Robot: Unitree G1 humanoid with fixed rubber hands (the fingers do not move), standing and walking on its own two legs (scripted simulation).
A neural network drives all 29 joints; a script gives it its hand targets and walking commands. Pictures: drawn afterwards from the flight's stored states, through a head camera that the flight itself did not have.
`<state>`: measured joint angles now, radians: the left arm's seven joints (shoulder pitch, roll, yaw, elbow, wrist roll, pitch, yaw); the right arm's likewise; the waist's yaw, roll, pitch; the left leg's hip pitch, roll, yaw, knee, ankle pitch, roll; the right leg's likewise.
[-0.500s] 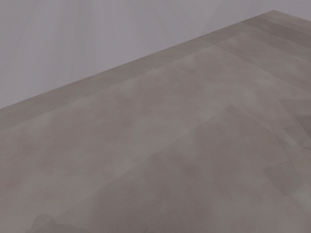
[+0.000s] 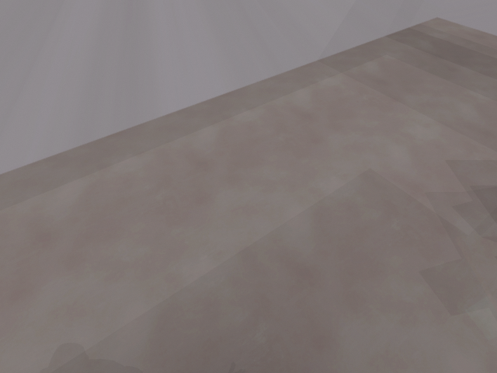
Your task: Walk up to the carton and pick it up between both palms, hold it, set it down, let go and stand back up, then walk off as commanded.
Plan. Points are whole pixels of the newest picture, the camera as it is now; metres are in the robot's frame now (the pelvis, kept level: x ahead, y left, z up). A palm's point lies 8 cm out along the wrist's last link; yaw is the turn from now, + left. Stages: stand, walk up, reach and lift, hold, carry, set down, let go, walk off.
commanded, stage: stand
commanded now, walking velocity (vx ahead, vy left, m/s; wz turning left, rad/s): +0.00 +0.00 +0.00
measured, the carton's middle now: out of the picture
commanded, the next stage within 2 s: none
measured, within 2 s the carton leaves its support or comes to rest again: neither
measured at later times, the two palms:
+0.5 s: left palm out of the picture +0.09 +0.31 -0.11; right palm out of the picture +0.08 -0.31 -0.11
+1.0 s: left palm out of the picture +0.10 +0.31 -0.11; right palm out of the picture +0.08 -0.31 -0.11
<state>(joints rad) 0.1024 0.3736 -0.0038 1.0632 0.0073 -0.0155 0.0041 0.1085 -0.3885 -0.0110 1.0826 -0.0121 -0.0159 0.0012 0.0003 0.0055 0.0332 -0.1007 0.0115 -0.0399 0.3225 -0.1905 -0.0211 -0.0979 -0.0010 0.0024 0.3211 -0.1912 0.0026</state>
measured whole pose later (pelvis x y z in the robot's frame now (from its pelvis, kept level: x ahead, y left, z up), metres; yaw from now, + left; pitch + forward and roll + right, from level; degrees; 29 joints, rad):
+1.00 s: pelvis +0.01 +0.00 +0.00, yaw +0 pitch -2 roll +0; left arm 0.10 0.38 0.00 1.06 0.01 -0.01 0.00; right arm 0.11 -0.39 -0.01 1.09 -0.01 -0.01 0.00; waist 0.00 0.01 0.04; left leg -0.09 0.01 -0.04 0.31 -0.19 -0.02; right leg -0.09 0.00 0.01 0.32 -0.20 0.00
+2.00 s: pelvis +0.00 +0.00 +0.00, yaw +0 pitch -2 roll +0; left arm 0.11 0.39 0.00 1.07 0.01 -0.01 0.00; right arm 0.12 -0.39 -0.01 1.09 -0.01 -0.02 0.00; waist 0.00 0.01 0.04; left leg -0.10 0.01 -0.05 0.32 -0.19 -0.02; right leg -0.10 0.00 0.01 0.32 -0.20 0.01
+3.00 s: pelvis +0.00 +0.00 +0.00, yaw +0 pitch -2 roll +0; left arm 0.10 0.38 0.00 1.07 0.01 -0.01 0.00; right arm 0.12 -0.39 -0.01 1.08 -0.01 -0.01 0.00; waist 0.00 0.01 0.04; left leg -0.09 0.02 -0.05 0.31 -0.19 -0.03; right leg -0.09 0.00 0.02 0.32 -0.20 0.01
